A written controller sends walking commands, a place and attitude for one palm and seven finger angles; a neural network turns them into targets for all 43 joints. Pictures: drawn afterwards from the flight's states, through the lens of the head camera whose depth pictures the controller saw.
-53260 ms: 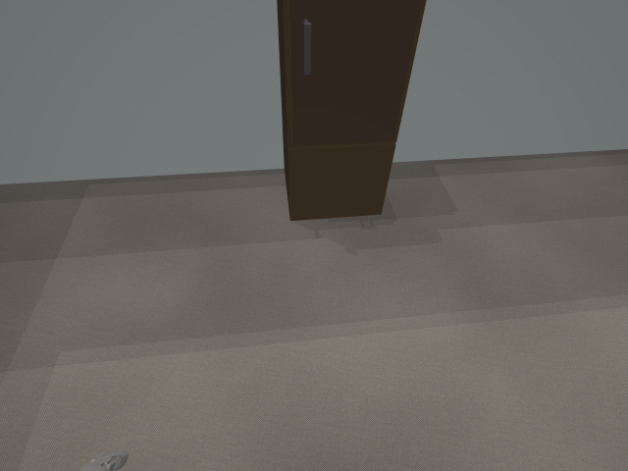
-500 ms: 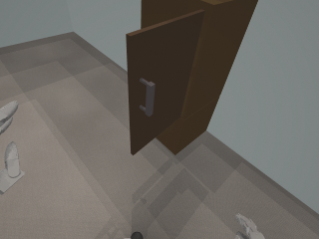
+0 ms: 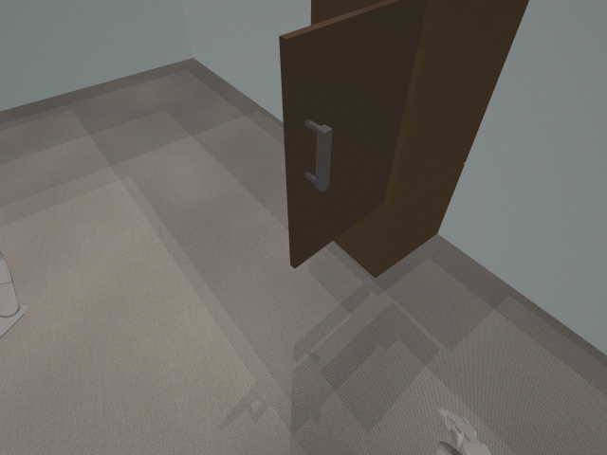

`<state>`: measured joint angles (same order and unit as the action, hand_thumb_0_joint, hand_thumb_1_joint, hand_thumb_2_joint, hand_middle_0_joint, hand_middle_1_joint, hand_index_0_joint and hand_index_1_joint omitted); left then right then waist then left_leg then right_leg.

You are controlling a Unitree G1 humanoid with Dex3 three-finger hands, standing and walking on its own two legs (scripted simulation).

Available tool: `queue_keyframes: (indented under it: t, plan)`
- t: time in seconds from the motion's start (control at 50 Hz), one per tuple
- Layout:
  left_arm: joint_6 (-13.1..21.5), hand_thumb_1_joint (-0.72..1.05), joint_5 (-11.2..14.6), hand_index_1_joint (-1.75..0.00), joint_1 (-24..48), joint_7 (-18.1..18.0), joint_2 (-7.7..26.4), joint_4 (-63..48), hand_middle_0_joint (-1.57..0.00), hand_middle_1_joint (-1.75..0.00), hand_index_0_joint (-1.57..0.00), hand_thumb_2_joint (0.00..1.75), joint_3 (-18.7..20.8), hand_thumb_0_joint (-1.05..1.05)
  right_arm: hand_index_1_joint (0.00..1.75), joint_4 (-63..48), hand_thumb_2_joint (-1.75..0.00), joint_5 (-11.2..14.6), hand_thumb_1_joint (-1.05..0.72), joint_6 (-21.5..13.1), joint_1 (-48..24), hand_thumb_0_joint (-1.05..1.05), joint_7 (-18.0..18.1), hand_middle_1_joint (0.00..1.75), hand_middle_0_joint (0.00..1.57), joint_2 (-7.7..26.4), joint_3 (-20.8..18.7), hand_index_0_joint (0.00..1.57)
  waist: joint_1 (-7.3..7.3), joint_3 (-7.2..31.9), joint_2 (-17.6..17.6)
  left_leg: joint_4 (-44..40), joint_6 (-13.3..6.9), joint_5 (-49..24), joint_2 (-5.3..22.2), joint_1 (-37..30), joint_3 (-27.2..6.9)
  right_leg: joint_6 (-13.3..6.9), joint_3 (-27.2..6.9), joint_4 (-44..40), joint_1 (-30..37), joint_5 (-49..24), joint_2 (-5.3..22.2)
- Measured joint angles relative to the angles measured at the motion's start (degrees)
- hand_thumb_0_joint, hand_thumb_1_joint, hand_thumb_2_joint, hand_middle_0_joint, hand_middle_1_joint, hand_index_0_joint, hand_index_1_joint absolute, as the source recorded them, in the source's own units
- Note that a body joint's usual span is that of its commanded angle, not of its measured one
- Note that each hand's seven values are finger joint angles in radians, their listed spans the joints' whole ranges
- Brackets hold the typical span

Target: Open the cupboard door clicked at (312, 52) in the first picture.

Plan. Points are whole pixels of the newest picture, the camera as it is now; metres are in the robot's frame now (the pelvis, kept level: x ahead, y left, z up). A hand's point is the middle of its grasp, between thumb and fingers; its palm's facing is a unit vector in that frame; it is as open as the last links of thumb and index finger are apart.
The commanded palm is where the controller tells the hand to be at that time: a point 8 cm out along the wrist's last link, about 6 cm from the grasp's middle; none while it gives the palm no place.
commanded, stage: stop stepping back and stand still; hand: left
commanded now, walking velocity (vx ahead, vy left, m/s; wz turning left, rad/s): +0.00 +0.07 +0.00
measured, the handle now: (316, 156) +0.65 +0.01 +0.04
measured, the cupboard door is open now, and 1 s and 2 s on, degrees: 95 95 95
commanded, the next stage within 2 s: let the arm hang, fingers relaxed in 0.04 s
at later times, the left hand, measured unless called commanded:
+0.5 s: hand out of the picture +0.09 +0.18 -0.15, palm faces +0.12 -0.98 -0.18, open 6.8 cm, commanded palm none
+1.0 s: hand out of the picture +0.02 +0.19 -0.15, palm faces +0.08 -0.98 -0.21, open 7.4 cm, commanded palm none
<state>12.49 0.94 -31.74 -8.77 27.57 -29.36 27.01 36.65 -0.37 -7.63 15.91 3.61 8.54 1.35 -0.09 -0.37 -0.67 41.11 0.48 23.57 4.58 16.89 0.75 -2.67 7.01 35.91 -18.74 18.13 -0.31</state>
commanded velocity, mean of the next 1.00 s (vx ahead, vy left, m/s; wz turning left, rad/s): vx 0.00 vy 0.00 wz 0.00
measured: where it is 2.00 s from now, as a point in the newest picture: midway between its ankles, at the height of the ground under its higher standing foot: outside the picture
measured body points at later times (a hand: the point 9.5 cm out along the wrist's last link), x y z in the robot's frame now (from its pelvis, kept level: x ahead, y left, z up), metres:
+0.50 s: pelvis +0.02 +0.00 +0.01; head +0.05 +0.01 +0.46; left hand +0.08 +0.24 -0.13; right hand +0.10 -0.22 -0.14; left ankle +0.04 +0.14 -0.72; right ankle +0.04 -0.07 -0.72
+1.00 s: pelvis +0.03 +0.02 +0.02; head +0.04 +0.01 +0.47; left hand +0.02 +0.25 -0.13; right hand +0.02 -0.18 -0.15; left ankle +0.04 +0.14 -0.72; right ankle +0.04 -0.07 -0.72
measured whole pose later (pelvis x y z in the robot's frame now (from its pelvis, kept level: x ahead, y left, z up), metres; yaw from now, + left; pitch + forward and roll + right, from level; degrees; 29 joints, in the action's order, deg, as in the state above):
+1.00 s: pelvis +0.03 +0.02 +0.02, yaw +3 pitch -2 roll +0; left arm 0.2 -0.2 -14.4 -1.6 7.6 66.5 -0.1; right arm 66.6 -1.3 1.0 16.4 1.4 7.5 1.1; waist -0.3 -2.9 -1.9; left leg 21.5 -0.3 10.6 1.4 8.9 5.9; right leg -1.7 7.7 22.9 -8.1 12.9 1.4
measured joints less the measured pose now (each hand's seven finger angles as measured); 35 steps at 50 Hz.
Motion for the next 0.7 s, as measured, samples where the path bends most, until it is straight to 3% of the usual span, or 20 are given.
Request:
queue_keyframes:
  t: [0.06, 0.1, 0.14, 0.16, 0.22, 0.26, 0.32, 0.4, 0.42, 0.5, 0.7]
  plan:
    - [-0.01, 0.89, 0.29, -0.3, 2.29, 0.57, -2.65, 3.31, -0.21, -0.3, -0.21, 0.9, -1.59, 0.01, 0.3, 3.22, -0.9, 0.23, -0.9, 1.8, -2.59, 0.01, -0.26, 0.3, 0.2, 1.82, -1.02, 0.21, 0.72, -1.82, -1.75, 17.72, -0.65, 1.14, -1.96, 7.19, -1.56, -2.05, 0.64, 1.21, -0.06, -1.59, -0.05]
    - [-0.22, 0.89, 0.47, -0.3, 1.99, 0.84, -5.15, 5.79, -0.21, -0.3, -0.21, 0.9, -2.62, 0.01, 0.3, 4.19, -0.9, 0.23, -0.9, 2.62, -3.3, 0.01, -0.41, 0.3, 0.2, 2.94, -1.48, 0.21, 0.84, -1.69, -2.02, 21.33, -0.31, -1.49, -2.57, 9.44, -0.16, -1.86, 0.13, -0.83, 1.03, -1.92, 0.1]
    - [-0.66, 0.89, 0.63, -0.3, 0.78, 0.94, -6.86, 6.97, -0.21, -0.3, -0.21, 0.9, -3.47, 0.01, 0.3, 3.93, -0.9, 0.25, -0.9, 2.77, -3.44, 0.01, -0.18, 0.3, 0.2, 3.58, -1.69, 0.21, 0.46, -1.59, -1.48, 18.02, -0.24, -3.62, -2.59, 9.31, 1.62, -1.49, -0.32, -3.27, 2.28, -2.91, 0.43]
    - [-0.76, 0.89, -0.49, -0.3, 1.8, 1.42, -7.13, 9.57, -0.21, -0.3, -0.21, 0.9, -4.88, 0.01, 0.3, 4.73, -0.9, 0.05, -0.9, 1.8, -3.37, 0.01, -1.14, 0.3, 0.2, 3.89, -2.42, 0.2, -0.01, -1.09, -1.27, 14.5, -0.3, -2.81, -2.4, 9.09, 2.55, -1.33, 0.13, -4.03, 2.5, -3.2, 0.9]
    - [-7.03, 0.9, -1.95, -0.3, 9.64, 4.76, -9.2, 25.16, -0.2, -0.3, -0.2, 0.9, -12.09, 0.0, 0.3, 5.73, -0.9, 0.13, -0.9, 4.63, -3.13, 0.01, -3.59, 0.3, 0.2, 6.14, -3.26, 0.2, -0.91, 0.09, -2.21, 2.73, -0.01, -5.43, -2.15, 6.59, 4.26, -0.72, 2.46, -1.31, 1.35, -1.35, 2.6]
    - [-11.04, 0.9, -2.16, -0.3, 13.2, 6.27, -11.69, 36.97, -0.2, -0.3, -0.2, 0.9, -16.49, 0.0, 0.3, 5.99, -0.9, -0.59, -0.9, 6.4, -3.15, 0.01, -4.45, 0.3, 0.2, 7.5, -3.12, 0.2, -1.61, 0.75, -3.96, -3.13, -1.23, -7.04, -1.7, 4.59, 2.78, -0.27, 3.65, 3.61, -1.19, 1.54, 2.55]
    - [-15.29, 0.91, -2.42, -0.3, 16.37, 7.88, -15.17, 54.35, -0.2, -0.3, -0.2, 0.9, -21.51, 0.01, 0.3, 8.26, -0.9, -2.17, -0.91, 8.29, -4.52, 0.01, -4.24, 0.3, 0.19, 6.13, -1.83, 0.2, -1.92, -0.67, -1.71, 0.24, -0.94, -4.51, -2.41, 5.92, 3.76, 0.41, 1.63, 7.58, -3.08, 3.33, 3.22]
    - [-15.8, 0.92, -2.0, -0.3, 15.65, 9.12, -20.26, 69.99, -0.2, -0.3, -0.2, 0.9, -26.88, 0.01, 0.3, 11.46, -0.9, -1.93, -0.91, 8.88, -4.07, 0.01, -3.67, 0.3, 0.19, 3.26, -0.25, 0.2, -1.82, -2.93, 0.93, -3.27, 0.23, -6.42, -2.29, 3.35, 3.93, -0.53, 1.46, 4.22, -0.61, 2.6, 2.64]
    - [-14.39, 0.95, -0.64, -0.3, 15.67, 8.25, -20.88, 71.38, -0.2, -0.3, -0.2, 0.9, -25.47, -0.02, 0.3, 12.34, -0.9, -1.67, -0.91, 8.96, -3.55, 0.01, -3.48, 0.3, 0.19, 2.46, -0.21, 0.2, -1.6, -3.27, 1.41, -4.44, 0.35, -7.05, -2.34, 2.9, 3.44, -0.68, 1.99, 2.87, 0.16, 2.06, 2.55]
    - [-12.65, 1.01, -1.24, -0.3, 17.36, 7.7, -18.5, 77.36, -0.21, -0.3, -0.21, 0.9, -25.58, -0.07, 0.3, 16.65, -0.9, -1.33, -0.93, 9.54, -2.75, 0.0, -2.67, 0.3, 0.2, 1.31, -0.82, 0.2, -0.18, -3.8, 1.59, -9.21, 0.52, -9.44, -2.25, 0.18, 2.7, -0.65, 2.88, -2.8, 3.5, -0.58, 1.86]
    - [-13.0, 0.94, -1.35, -0.3, 17.56, 7.47, -16.48, 89.89, -0.2, -0.3, -0.2, 0.9, -26.43, -0.01, 0.3, 24.04, -0.9, -1.15, -0.93, 9.47, -1.94, 0.0, -2.49, 0.3, 0.19, 2.05, -1.2, 0.2, -0.33, -2.55, -1.48, -16.55, -0.2, -12.08, -2.39, -5.37, 4.04, 0.24, 1.74, -11.3, 9.0, -4.56, 1.15]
